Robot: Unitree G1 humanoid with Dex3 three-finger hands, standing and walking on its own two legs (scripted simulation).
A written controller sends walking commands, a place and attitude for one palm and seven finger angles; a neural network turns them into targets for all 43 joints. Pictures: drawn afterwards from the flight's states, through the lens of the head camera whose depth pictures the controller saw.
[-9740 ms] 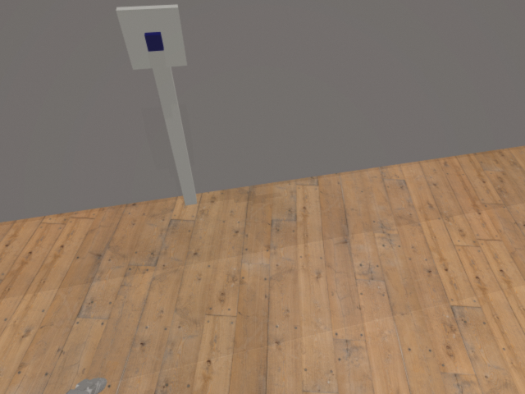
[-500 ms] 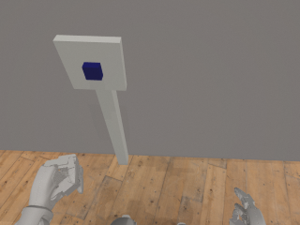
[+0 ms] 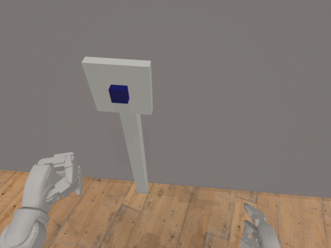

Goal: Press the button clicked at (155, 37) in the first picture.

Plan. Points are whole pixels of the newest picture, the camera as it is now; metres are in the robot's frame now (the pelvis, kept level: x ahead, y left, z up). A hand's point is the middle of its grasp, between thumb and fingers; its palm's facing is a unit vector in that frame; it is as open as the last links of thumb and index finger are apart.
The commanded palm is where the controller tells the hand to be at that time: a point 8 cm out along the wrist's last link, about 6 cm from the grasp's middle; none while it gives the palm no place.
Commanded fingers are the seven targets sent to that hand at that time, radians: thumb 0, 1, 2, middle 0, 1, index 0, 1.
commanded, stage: raise the hand and make a fist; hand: left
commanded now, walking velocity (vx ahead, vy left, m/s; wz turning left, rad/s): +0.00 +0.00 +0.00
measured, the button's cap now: (119, 93) +0.50 +0.18 +0.09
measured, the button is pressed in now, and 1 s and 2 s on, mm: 0 0 0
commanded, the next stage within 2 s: aim a knuckle at the button in 0.40 s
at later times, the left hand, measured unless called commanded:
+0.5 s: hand (86, 191) +0.21 +0.18 +0.08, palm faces +0.01 -1.00 -0.05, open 3.1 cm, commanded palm +0.19 +0.24 +0.09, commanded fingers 0.00 0.90 0.90 -1.30 -1.50 -1.30 -1.50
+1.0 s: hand (106, 159) +0.30 +0.17 +0.07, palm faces +0.01 -1.00 -0.03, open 3.1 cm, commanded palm +0.27 +0.22 +0.08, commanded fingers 0.00 0.90 0.90 -1.30 -1.50 -1.30 -1.50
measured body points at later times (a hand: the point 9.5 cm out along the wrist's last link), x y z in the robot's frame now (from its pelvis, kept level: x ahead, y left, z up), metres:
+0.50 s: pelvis -0.01 -0.02 +0.00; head +0.00 -0.02 +0.45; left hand +0.21 +0.24 +0.09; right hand +0.16 -0.25 -0.07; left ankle +0.01 +0.08 -0.71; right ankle -0.02 -0.12 -0.71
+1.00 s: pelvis +0.00 -0.03 +0.00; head +0.03 -0.04 +0.45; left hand +0.29 +0.22 +0.08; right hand +0.14 -0.28 -0.08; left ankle +0.01 +0.08 -0.71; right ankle -0.02 -0.12 -0.71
